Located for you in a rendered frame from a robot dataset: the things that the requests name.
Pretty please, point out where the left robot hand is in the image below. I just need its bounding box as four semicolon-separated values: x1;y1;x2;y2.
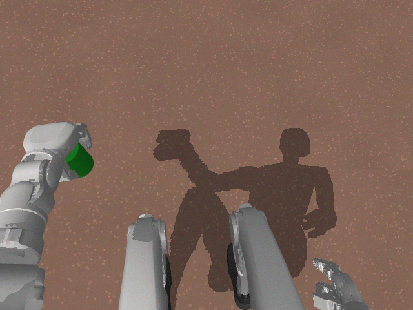
23;121;92;182

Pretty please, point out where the right robot foot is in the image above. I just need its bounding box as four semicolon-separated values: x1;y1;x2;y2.
227;243;251;310

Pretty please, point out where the right robot hand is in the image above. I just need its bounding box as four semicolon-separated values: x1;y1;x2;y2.
312;258;364;310

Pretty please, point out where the left robot arm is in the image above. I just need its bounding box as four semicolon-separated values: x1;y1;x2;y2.
0;149;64;310

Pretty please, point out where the can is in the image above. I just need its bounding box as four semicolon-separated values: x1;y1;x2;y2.
65;142;94;178

